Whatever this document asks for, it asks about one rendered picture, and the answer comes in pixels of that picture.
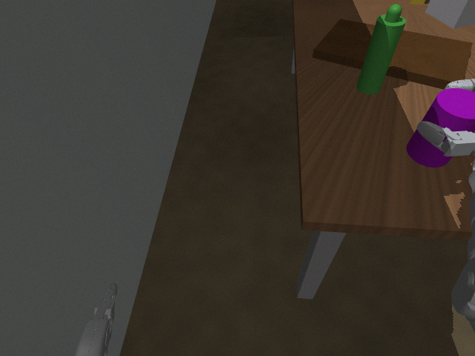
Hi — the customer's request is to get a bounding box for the right robot arm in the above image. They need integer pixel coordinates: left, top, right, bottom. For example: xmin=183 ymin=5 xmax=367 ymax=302
xmin=451 ymin=159 xmax=475 ymax=332

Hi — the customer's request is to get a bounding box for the right robot hand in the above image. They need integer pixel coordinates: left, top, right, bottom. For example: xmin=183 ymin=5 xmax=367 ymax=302
xmin=417 ymin=79 xmax=475 ymax=158

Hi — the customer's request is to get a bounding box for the left robot hand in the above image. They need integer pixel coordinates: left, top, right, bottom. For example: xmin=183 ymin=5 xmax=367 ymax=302
xmin=74 ymin=283 xmax=117 ymax=356

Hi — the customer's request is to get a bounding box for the table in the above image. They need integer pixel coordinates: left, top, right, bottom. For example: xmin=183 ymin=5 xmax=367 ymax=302
xmin=292 ymin=0 xmax=475 ymax=299

